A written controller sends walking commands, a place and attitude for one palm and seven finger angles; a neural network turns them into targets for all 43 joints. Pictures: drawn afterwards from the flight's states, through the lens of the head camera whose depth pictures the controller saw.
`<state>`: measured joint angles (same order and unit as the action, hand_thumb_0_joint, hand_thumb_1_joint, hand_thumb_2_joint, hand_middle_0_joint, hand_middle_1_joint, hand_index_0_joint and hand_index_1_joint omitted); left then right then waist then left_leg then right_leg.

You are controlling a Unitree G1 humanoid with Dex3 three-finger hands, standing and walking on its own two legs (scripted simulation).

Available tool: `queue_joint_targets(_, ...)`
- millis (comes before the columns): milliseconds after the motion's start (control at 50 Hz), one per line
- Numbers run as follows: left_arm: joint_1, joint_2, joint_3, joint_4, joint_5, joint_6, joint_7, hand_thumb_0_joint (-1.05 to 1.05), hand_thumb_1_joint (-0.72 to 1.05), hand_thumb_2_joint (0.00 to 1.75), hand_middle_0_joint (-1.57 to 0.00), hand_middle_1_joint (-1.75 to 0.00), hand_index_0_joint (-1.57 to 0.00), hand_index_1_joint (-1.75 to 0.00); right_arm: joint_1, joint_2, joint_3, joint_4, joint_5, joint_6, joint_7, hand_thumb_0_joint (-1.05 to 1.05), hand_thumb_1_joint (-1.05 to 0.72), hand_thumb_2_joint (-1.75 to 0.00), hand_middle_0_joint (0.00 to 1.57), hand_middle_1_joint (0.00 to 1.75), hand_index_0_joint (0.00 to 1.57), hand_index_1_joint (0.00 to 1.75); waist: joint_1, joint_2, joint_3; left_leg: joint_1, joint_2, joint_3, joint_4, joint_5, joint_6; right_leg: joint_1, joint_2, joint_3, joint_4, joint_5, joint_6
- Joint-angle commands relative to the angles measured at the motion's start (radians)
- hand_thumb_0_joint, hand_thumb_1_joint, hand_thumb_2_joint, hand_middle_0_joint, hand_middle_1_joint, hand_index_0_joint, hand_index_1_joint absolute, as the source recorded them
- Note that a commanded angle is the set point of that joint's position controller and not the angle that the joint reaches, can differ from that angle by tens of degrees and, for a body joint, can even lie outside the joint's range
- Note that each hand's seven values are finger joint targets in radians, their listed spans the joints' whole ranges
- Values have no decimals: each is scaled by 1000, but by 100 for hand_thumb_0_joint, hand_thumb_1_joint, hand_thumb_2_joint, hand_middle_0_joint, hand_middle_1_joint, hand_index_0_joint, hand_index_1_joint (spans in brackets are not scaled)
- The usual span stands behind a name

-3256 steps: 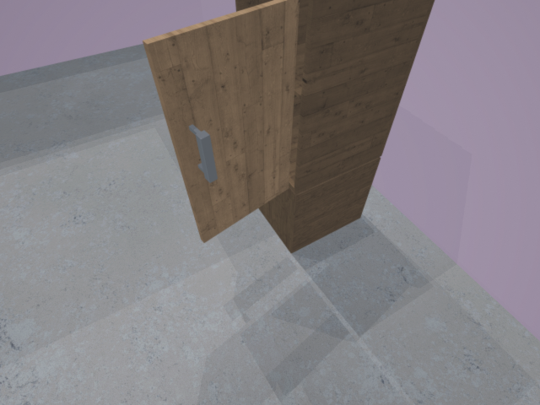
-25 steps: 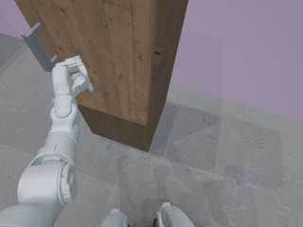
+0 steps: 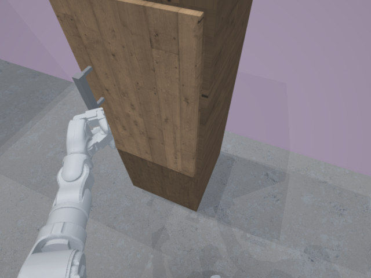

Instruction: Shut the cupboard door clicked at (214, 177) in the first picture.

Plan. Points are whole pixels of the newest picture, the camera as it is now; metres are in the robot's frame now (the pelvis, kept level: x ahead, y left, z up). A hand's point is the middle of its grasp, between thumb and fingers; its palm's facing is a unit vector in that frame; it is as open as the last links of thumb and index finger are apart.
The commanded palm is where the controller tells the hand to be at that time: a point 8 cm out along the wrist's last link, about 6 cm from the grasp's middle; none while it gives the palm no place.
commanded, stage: draw the hand back to the body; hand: left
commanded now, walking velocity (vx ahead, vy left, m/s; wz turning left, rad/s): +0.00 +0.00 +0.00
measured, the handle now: (91, 90) +0.60 +0.25 +0.05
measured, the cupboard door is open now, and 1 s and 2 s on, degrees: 0 0 0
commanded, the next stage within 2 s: step back with the hand held close in 1.30 s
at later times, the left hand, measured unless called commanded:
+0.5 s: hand (36, 177) +0.28 +0.24 +0.14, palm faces +0.25 -0.94 -0.23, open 3.3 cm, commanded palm +0.23 +0.28 +0.16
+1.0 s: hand out of the picture +0.18 +0.30 +0.21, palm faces +0.49 -0.76 -0.43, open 6.7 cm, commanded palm +0.14 +0.33 +0.22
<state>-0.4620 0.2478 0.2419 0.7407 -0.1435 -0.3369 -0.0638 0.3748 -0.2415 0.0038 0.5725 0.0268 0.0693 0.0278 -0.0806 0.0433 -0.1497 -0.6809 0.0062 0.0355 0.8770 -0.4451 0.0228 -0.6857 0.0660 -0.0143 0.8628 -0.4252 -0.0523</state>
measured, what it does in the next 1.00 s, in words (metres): stands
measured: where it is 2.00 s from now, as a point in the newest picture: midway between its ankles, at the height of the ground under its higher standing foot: outside the picture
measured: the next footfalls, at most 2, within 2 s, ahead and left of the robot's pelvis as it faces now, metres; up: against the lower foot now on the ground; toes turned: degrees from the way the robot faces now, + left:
none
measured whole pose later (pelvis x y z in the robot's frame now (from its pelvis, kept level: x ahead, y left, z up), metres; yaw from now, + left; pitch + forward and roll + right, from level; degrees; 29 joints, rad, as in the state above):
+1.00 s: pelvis +0.01 +0.03 +0.05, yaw +3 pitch -3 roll -1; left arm 0.49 0.37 0.37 -0.40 -0.08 -0.06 0.09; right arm 0.21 -0.23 0.03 0.62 0.01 -0.05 -0.05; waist 0.07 0.08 -0.03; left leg -0.12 -0.05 0.00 0.43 -0.27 0.05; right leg -0.09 0.02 -0.03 0.40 -0.26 -0.02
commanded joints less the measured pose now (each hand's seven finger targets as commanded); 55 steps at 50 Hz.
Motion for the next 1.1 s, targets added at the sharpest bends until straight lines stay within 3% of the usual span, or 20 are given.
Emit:
queue_joint_targets(0,-291,181,12,-402,-64,-40,-31,0,90,90,-130,-150,-130,-150,-22,-137,-44,-136,17,-63,-38,0,-90,-90,20,30,20,30,18,-65,-291,166,-26,-11,-127,314,26,359,-35,52,-171,510,54)
queue_joint_targets(40,-244,172,-13,-446,-67,-45,-54,0,90,90,-130,-150,-130,-150,-43,-133,-41,-127,20,-81,-46,0,-90,-90,20,30,20,30,16,-33,-258,201,-22,-20,-144,295,25,334,-32,46,-187,451,48)
queue_joint_targets(60,-230,139,-56,-480,-68,-44,-68,0,90,90,-130,-150,-130,-150,-55,-132,-39,-130,23,-92,-49,0,-90,-90,20,30,20,30,10,23,-242,232,-23,-21,-151,295,26,311,-33,45,-197,429,44)
queue_joint_targets(120,-140,144,-55,-473,-84,1,-97,0,90,90,-127,-147,-127,-147,-87,-134,-33,-124,31,-112,-56,0,-90,-90,20,30,20,30,23,11,-181,248,-20,-41,-191,237,21,286,-34,28,-229,322,38)
queue_joint_targets(160,-83,157,-45,-517,-97,40,-109,0,90,90,-122,-141,-122,-141,-112,-139,-33,-138,36,-122,-63,0,-90,-90,20,30,20,30,40,21,-192,278,-21,-46,-209,243,21,308,-37,24,-239,309,33)
queue_joint_targets(200,-29,182,-10,-573,-115,75,-109,0,90,90,-116,-135,-116,-135,-148,-134,-25,-153,39,-136,-69,0,-90,-90,20,30,20,30,64,-12,-193,291,-21,-49,-234,239,20,337,-41,15,-251,295,32)
queue_joint_targets(220,-12,229,-63,-675,2,80,-22,0,90,90,-113,-132,-113,-132,-196,-111,-30,-162,36,-110,-83,0,-90,-90,20,30,20,30,76,-3,-199,340,-25,-39,-279,247,17,386,-68,62,-304,285,30)
queue_joint_targets(260,95,207,-53,-731,5,121,47,0,90,90,-108,-126,-108,-126,-221,-108,-22,-178,30,-101,-101,0,-90,-90,20,30,20,30,79,-67,-140,339,-16,-48,-315,248,19,410,-69,47,-331,280,36)
queue_joint_targets(340,198,244,-4,-803,36,171,108,0,90,90,-97,-114,-97,-114,-262,-99,-9,-168,27,-87,-121,0,-90,-90,20,30,20,30,89,-65,-70,400,-6,-44,-376,272,19,461,-71,31,-379,294,33)
queue_joint_targets(360,204,257,6,-821,37,178,113,0,90,90,-94,-111,-94,-111,-271,-101,-9,-166,28,-86,-126,0,-90,-90,20,30,20,30,91,-62,-48,411,-5,-47,-391,279,20,467,-67,28,-396,289,29)
queue_joint_targets(400,227,229,-13,-879,49,190,123,0,90,90,-89,-105,-89,-105,-285,-90,0,-168,27,-90,-126,0,-90,-90,20,30,20,30,89,15,-28,467,-3,-47,-419,291,13,473,-66,20,-415,288,24)
queue_joint_targets(440,270,218,-23,-948,55,197,130,0,90,90,-83,-99,-83,-99,-288,-88,6,-169,22,-102,-122,0,-90,-90,20,30,20,30,92,84,-24,516,1,-59,-443,323,5,489,-62,9,-431,306,17)
queue_joint_targets(540,418,195,-28,-1065,62,219,142,0,90,90,-69,-84,-69,-84,-290,-91,11,-160,9,-131,-110,0,-90,-90,20,30,20,30,99,40,2,578,13,-79,-487,425,-6,529,-54,-11,-460,366,17)
queue_joint_targets(600,492,216,14,-1108,64,229,146,0,90,90,-61,-75,-61,-75,-295,-95,9,-155,2,-137,-105,0,-90,-90,20,30,20,30,108,-7,21,578,17,-79,-505,446,-9,553,-55,-13,-475,374,20)
queue_joint_targets(780,714,292,167,-1307,65,227,159,0,90,90,-36,-48,-36,-48,-309,-80,4,-141,-11,-162,-95,0,-90,-90,20,30,20,30,139,77,8,590,15,-74,-504,565,-26,625,-65,-14,-485,439,20)
queue_joint_targets(860,827,311,223,-1356,64,226,164,0,90,90,-25,-36,-25,-36,-307,-84,-5,-132,-12,-178,-88,0,-90,-90,20,30,20,30,146,75,34,580,23,-80,-502,587,-32,616,-60,-16,-492,438,22)
queue_joint_targets(900,874,316,252,-1362,59,223,167,0,90,90,-20,-30,-20,-30,-303,-80,-8,-130,-12,-180,-87,0,-90,-90,20,30,20,30,149,41,48,563,22,-76,-504,564,-33,616,-64,-21,-487,428,23)
queue_joint_targets(960,856,247,187,-1290,62,231,162,0,90,90,-20,-30,-20,-30,-298,-91,-15,-117,-12,-182,-90,0,-90,-90,20,30,20,30,127,-15,127,547,21,-70,-516,474,-19,558,-63,-18,-510,378,27)
queue_joint_targets(1000,816,251,183,-1267,66,232,168,0,90,90,-20,-30,-20,-30,-296,-96,-17,-114,-10,-176,-97,0,-90,-90,20,30,20,30,124,-28,142,540,17,-70,-524,406,-11,543,-66,-16,-513,324,30)
queue_joint_targets(1080,772,281,195,-1314,73,217,176,0,90,90,-20,-30,-20,-30,-302,-96,-18,-113,-13,-186,-107,0,-90,-90,20,30,20,30,133,12,73,564,9,-70,-526,368,0,571,-72,-7,-512,294,28)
